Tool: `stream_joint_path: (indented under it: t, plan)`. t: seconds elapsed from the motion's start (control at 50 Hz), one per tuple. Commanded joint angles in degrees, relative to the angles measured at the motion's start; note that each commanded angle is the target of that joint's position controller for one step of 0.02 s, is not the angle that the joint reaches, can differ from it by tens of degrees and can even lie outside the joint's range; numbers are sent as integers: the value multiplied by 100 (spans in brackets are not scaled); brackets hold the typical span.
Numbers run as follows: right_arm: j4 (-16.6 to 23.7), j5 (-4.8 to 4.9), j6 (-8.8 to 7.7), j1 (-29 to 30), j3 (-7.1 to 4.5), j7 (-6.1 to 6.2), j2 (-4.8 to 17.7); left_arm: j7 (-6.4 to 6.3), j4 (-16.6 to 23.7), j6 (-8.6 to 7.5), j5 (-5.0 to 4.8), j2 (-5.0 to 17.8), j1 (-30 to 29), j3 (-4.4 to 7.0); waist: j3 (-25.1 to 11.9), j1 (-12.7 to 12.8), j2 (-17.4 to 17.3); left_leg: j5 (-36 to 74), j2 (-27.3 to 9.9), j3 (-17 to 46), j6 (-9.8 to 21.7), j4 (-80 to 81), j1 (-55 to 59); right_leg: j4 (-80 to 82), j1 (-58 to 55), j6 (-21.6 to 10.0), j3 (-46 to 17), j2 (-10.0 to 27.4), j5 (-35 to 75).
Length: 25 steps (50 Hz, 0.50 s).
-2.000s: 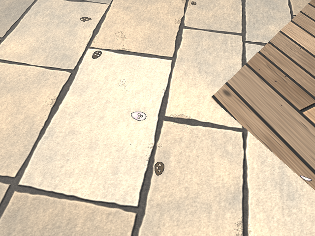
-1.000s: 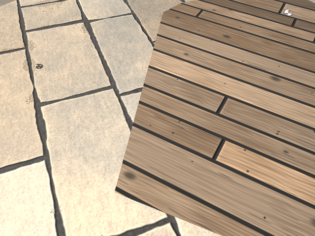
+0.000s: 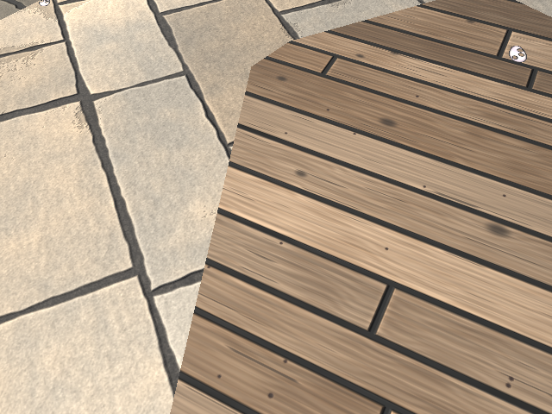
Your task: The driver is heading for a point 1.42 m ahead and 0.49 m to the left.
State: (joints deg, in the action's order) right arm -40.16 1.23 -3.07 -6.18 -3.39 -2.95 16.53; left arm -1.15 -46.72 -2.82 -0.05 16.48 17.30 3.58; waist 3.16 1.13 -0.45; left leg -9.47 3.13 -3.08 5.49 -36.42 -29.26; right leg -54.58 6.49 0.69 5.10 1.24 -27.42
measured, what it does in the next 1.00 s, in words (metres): walks ahead, turning left: right foot, then left foot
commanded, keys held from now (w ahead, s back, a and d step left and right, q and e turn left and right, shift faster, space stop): w+q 0.98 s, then w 0.02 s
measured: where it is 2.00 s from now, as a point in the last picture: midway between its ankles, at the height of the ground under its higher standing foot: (148, 222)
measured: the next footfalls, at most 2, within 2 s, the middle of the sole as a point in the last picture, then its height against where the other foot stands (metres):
right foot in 0.42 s outside the picture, level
left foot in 0.94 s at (194, 347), level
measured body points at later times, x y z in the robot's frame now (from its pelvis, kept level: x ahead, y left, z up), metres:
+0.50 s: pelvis +0.29 -0.03 +0.01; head +0.32 -0.03 +0.46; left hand +0.40 +0.27 -0.06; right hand +0.44 -0.29 -0.10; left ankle +0.13 +0.06 -0.64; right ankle +0.39 -0.12 -0.71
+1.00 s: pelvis +0.52 +0.11 +0.00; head +0.55 +0.14 +0.45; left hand +0.38 +0.38 -0.12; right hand +0.84 +0.02 -0.07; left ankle +0.55 +0.22 -0.71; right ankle +0.43 -0.11 -0.64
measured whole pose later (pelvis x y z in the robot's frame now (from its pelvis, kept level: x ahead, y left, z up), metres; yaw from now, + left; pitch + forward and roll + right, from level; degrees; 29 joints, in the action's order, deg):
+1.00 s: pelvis +0.52 +0.11 +0.00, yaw +36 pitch +2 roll -1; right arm -33.4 1.3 -1.5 -5.7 -4.1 -2.3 17.1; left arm -0.3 -47.7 -3.8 -0.9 18.1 17.1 3.7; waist 4.2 2.6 -0.1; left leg -9.8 2.8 -2.1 4.9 -37.2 -28.6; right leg -59.0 9.3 1.6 3.9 3.5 -28.6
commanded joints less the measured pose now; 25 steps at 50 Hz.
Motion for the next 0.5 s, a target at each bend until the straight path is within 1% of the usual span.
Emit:
stream_joint_path:
  t: [0.02,0.04,0.06,0.08,0.1,0.12,0.16,0.18,0.22,0.26,0.3,0.34,0.36,0.38,0.4,0.42,0.44,0.46,0.48,0.5]
  plan:
    - [79,-20,-64,-1605,-318,103,963,172,909,-510,-251,826,-555,72,-1641,-852,-476,-576,-1947,3901,1516,1850,4731,-2524,4007,-161,-1213,-31,26]
    - [139,-5,-85,-1244,-288,108,892,141,928,-559,-163,721,-681,46,-1073,-566,143,16,-1709,3312,1323,1902,3803,-1931,3821,-183,-1140,217,406]
    - [212,-14,-86,-936,-240,128,735,101,908,-542,5,768,-726,93,-729,-369,233,666,-1539,2899,1264,2010,3072,-1449,3501,-117,-1076,353,608]
    - [307,-93,-90,-812,-208,153,700,108,911,-490,49,780,-620,117,-601,-196,14,1409,-1426,2671,1301,2082,2548,-1322,3102,-48,-1087,411,681]
    - [343,-101,-83,-704,-216,173,712,109,913,-425,66,727,-448,120,-605,-51,-76,1492,-1368,2569,1330,2193,2290,-1046,2955,55,-1075,446,718]
    - [356,-76,-85,-667,-222,199,723,104,884,-364,77,664,-397,105,-549,-7,-73,1633,-1283,2363,1299,2267,2005,-761,2857,145,-989,471,770]
    - [337,-51,-81,-734,-263,270,891,79,980,-279,99,483,-668,36,-384,-47,-117,1823,-1094,1977,1195,2356,1528,0,2783,323,-801,392,1232]
    - [314,-27,-67,-787,-289,303,959,77,1039,-269,115,406,-894,-2,-346,-127,-153,1719,-950,1807,1084,2348,1370,475,2662,376,-759,326,1686]
    - [266,2,-21,-922,-310,347,1006,99,1119,-292,97,300,-1324,-54,-347,-320,-302,1289,-700,1603,837,2255,1187,1434,2299,407,-719,121,2616]
    - [192,13,27,-1160,-313,369,1009,140,1196,-330,23,341,-1677,-49,-391,-501,-406,887,-720,1766,715,2157,1260,2014,2048,413,-721,-75,3146]
    - [127,47,67,-1322,-310,379,977,181,1262,-371,-29,467,-1843,-6,-397,-541,-476,533,-848,2103,641,1912,1556,2373,1985,345,-873,-130,3094]
    - [122,40,91,-1345,-310,396,940,216,1259,-421,-47,633,-1771,70,-414,-437,-575,307,-1009,2505,540,1581,1898,2596,1861,205,-1009,-123,2760]
    - [141,24,100,-1287,-318,399,939,221,1231,-448,-56,700,-1620,111,-419,-325,-663,328,-1058,2656,482,1400,1970,2648,1679,102,-1006,-115,2519]
    - [178,14,109,-1189,-300,395,864,209,1134,-477,-52,758,-1261,164,-500,-101,-701,417,-971,2677,381,1120,1930,2844,1208,-34,-927,-120,2472]
    - [227,-15,93,-1173,-226,380,653,173,1034,-507,9,917,-724,249,-863,173,-613,564,-698,2477,200,426,1731,2912,302,-241,-1031,100,2395]
    - [326,-111,75,-1277,-92,362,288,122,971,-509,90,1228,100,331,-1654,462,103,-369,-296,1947,-22,-1186,1082,2889,-1101,-589,-2026,1103,1923]
    - [522,76,12,-2091,0,353,33,158,749,-426,142,1688,486,435,-2151,55,2065,-2590,362,1266,-351,-2977,-928,3503,-2578,-1585,-4844,2317,570]
    - [333,143,18,-1999,-108,379,677,180,836,-406,9,1123,324,333,-1728,215,1389,-2275,-147,1398,-437,-3710,-1597,3773,-2297,-1522,-5190,2313,-781]
    - [397,86,54,-1355,-200,377,976,150,891,-371,-7,771,82,232,-1036,378,844,-1727,-330,1271,-463,-3856,-1721,3811,-1658,-1242,-4148,2025,-532]
    - [455,13,85,-1062,-207,385,917,144,905,-336,48,668,-179,176,-692,297,487,-1326,-513,1120,-491,-3748,-1524,3865,-1021,-1082,-3359,1759,320]
Keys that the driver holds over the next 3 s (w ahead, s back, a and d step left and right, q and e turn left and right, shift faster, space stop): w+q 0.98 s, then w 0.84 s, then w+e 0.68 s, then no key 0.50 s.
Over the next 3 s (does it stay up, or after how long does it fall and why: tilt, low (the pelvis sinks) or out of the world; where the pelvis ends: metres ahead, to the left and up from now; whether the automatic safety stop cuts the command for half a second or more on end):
stays up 1.38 0.64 0.02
